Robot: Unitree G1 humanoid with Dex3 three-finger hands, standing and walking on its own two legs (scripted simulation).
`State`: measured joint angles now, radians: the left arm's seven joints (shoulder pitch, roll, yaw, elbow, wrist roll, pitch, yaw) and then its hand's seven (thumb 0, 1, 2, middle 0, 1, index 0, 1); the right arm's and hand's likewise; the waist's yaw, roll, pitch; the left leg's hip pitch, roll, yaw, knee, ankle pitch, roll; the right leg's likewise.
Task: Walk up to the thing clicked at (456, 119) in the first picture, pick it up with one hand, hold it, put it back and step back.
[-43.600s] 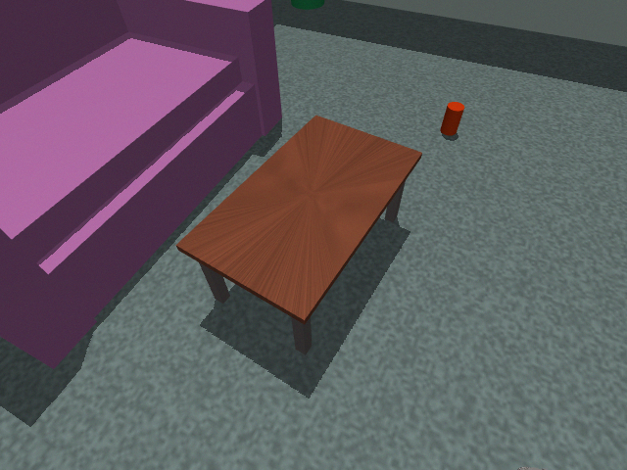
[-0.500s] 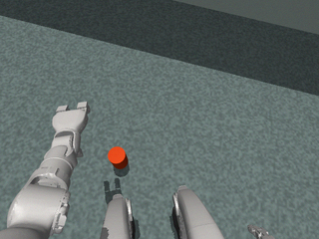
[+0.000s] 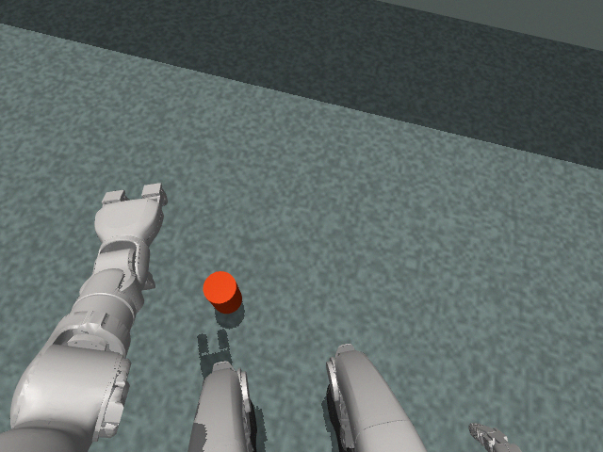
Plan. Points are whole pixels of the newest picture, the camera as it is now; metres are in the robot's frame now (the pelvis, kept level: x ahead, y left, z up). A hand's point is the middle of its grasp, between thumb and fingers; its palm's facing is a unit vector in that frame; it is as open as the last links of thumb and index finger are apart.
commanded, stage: go down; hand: left
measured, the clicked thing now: (223, 293) +0.45 +0.14 -0.57
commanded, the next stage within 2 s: none
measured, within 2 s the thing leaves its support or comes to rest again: neither
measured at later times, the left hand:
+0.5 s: hand (138, 247) +0.42 +0.21 -0.10, palm faces -0.43 +0.00 -0.90, open 14.2 cm
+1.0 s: hand (139, 248) +0.42 +0.21 -0.10, palm faces -0.44 +0.00 -0.90, open 14.2 cm
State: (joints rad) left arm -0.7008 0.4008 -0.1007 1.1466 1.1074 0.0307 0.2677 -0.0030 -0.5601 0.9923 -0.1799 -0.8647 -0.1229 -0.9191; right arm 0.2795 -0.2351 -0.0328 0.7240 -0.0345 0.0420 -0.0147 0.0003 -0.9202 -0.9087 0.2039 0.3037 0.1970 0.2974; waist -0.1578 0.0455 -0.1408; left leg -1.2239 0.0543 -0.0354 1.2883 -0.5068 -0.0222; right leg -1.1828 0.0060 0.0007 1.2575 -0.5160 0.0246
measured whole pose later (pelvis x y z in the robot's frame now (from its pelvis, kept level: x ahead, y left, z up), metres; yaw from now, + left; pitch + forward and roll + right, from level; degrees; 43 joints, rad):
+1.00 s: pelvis +0.00 +0.00 +0.00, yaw +0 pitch +25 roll -3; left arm -0.71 0.41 -0.10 1.18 1.10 0.02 0.26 0.00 -0.54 0.97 -0.18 -0.87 -0.13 -0.92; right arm 0.29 -0.23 -0.03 0.72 -0.04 0.04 -0.01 0.00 -0.92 -0.91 0.20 0.30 0.20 0.30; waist -0.16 0.04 -0.15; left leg -1.22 0.05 -0.04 1.28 -0.51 -0.02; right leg -1.17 0.01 0.00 1.24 -0.51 0.03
